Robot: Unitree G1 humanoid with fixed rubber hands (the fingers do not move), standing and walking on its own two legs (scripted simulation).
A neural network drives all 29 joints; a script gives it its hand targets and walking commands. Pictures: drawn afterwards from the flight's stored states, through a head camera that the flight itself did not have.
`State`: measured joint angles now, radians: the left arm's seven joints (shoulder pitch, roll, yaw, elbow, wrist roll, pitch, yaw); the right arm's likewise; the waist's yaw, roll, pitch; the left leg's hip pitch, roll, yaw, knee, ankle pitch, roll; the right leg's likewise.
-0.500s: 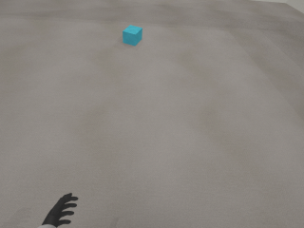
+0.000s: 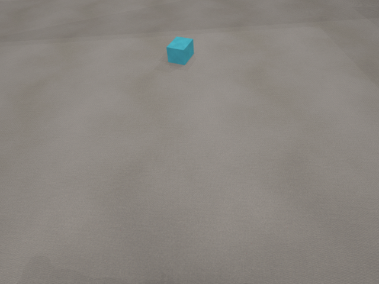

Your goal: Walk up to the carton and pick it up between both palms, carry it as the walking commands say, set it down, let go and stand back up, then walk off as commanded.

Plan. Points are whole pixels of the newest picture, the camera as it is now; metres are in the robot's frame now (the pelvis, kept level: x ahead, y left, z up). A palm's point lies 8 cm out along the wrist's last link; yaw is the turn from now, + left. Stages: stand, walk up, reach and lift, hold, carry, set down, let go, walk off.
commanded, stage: walk up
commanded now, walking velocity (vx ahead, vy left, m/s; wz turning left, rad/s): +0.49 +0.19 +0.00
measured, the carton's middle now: (180, 50) +2.28 +0.17 -0.69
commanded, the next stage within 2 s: none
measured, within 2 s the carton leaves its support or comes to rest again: neither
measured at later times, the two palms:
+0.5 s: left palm (85, 177) +0.42 +0.32 -0.08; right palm (279, 214) +0.30 -0.20 -0.08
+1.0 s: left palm (101, 141) +0.54 +0.31 -0.07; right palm (255, 118) +0.66 -0.20 -0.10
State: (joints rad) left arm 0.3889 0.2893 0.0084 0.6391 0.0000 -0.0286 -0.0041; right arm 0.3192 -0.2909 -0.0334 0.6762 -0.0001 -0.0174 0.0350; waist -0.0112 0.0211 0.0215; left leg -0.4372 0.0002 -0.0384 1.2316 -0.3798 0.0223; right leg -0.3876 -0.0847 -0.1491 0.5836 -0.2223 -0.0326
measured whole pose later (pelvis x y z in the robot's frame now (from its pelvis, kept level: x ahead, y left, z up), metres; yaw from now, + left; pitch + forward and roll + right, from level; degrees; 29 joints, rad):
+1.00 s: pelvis +0.54 +0.04 +0.02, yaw +1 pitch +2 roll +2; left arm 0.50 0.27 0.01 0.67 0.00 -0.04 0.00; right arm 0.22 -0.27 -0.03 0.70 0.00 0.01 0.07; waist 0.00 0.02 0.02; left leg -0.60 0.06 0.02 0.96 -0.26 -0.02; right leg -0.21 -0.09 -0.11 0.41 -0.24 0.00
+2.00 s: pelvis +1.06 +0.09 +0.01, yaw +0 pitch +2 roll +1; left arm 0.49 0.28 0.01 0.70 0.00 -0.04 0.00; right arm 0.15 -0.26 -0.01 0.71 0.00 0.01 0.08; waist 0.01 0.00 0.00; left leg -0.54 0.06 0.06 0.64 -0.18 -0.03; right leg -0.05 -0.10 -0.10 0.37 -0.35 0.05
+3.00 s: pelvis +1.59 +0.14 +0.00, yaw +1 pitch +1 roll +0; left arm 0.30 0.33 0.01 0.73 0.00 -0.02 -0.01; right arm 0.30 -0.25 -0.02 0.74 0.00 -0.03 0.06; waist 0.00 -0.05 0.00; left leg -0.34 0.03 0.07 0.57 -0.25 0.01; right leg -0.26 -0.09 -0.04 0.92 -0.46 0.03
